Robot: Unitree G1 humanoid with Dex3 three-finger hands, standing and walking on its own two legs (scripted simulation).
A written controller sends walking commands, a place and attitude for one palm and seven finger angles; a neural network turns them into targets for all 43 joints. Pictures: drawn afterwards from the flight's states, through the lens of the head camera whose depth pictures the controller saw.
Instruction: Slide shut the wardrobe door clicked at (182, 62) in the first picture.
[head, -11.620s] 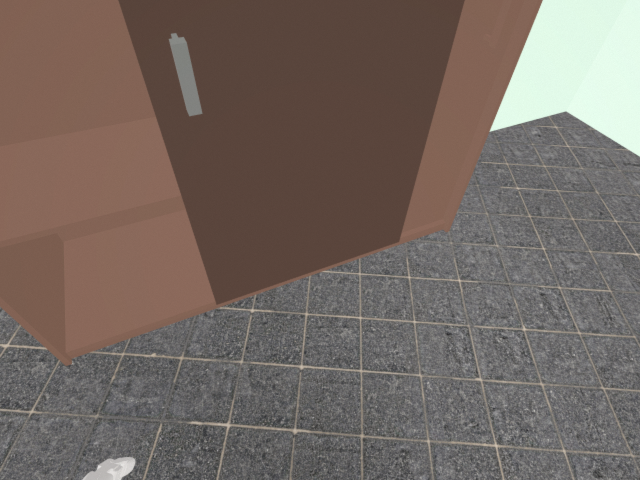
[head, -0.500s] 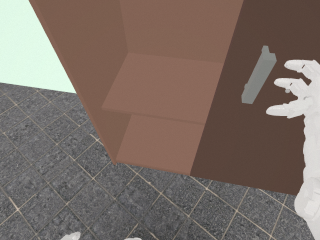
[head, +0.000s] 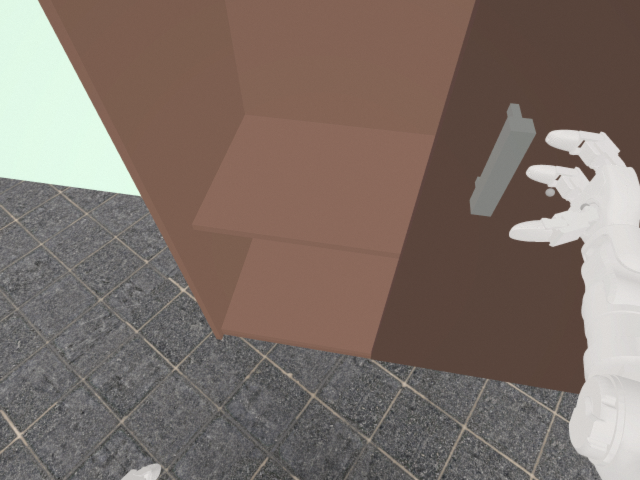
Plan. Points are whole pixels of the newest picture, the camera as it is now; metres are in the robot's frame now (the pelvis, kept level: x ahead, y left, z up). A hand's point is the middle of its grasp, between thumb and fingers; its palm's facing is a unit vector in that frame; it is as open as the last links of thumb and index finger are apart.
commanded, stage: feel for the door with the fingertips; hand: right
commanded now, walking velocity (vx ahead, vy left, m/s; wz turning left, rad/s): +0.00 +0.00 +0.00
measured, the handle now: (496, 160) +0.51 -0.15 +0.13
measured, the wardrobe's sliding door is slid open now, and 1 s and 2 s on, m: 0.49 0.49 0.49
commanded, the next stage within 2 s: slide the fingers in behind the handle in 0.48 s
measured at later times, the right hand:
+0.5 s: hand (526, 186) +0.46 -0.18 +0.14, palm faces +0.07 +1.00 -0.01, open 13.9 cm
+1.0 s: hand (523, 187) +0.46 -0.18 +0.14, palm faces +0.06 +1.00 -0.01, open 13.9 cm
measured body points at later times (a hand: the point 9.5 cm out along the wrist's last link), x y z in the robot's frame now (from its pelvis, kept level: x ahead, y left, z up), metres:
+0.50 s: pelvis +0.00 +0.01 +0.00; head +0.04 +0.02 +0.45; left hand +0.05 +0.28 -0.12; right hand +0.45 -0.23 +0.14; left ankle -0.01 +0.12 -0.72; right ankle +0.02 -0.10 -0.72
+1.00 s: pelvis -0.01 +0.01 +0.00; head +0.04 +0.01 +0.45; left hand +0.03 +0.28 -0.12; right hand +0.45 -0.23 +0.14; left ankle -0.01 +0.12 -0.72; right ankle +0.02 -0.10 -0.72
